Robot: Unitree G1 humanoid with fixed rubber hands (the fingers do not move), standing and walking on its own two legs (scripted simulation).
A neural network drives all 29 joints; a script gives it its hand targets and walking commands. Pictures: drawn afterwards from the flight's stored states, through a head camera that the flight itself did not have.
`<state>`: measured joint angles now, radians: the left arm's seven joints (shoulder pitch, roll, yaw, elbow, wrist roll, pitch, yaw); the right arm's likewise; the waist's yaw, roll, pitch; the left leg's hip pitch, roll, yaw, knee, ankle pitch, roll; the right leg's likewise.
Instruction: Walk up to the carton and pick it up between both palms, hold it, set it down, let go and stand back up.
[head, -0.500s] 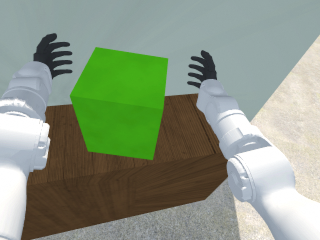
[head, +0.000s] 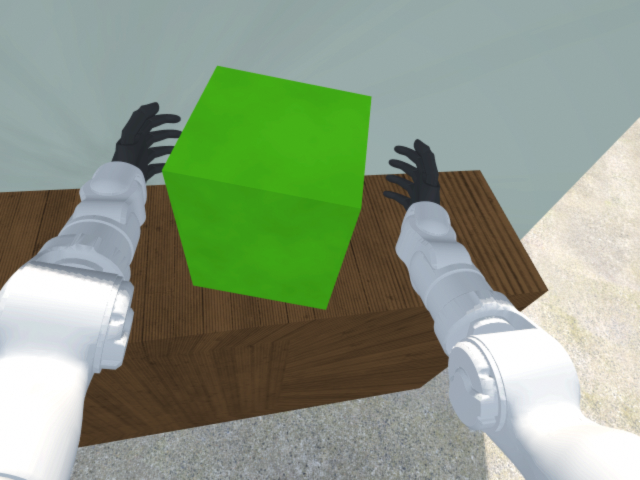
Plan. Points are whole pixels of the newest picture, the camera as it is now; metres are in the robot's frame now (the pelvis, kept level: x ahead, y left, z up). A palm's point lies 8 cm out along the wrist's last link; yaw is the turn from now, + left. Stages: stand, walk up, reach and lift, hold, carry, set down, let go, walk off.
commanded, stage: reach and lift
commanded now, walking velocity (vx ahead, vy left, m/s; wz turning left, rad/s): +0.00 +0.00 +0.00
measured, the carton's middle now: (276, 197) +0.50 +0.02 +0.02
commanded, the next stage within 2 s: none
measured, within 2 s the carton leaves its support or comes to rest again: neither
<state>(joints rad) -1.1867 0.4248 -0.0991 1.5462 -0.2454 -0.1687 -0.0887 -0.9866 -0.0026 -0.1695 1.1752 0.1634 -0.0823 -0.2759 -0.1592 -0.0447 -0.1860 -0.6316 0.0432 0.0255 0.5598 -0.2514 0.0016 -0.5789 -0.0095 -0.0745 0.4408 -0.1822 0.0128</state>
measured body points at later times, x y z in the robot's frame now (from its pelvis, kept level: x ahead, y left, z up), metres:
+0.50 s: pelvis -0.02 +0.01 -0.01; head +0.07 +0.05 +0.43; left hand +0.50 +0.17 +0.09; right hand +0.44 -0.14 +0.09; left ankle -0.01 +0.11 -0.73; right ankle +0.00 -0.13 -0.73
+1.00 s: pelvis +0.00 +0.01 +0.01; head +0.09 +0.05 +0.45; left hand +0.50 +0.17 +0.09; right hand +0.44 -0.13 +0.08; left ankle -0.01 +0.11 -0.73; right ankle +0.00 -0.13 -0.73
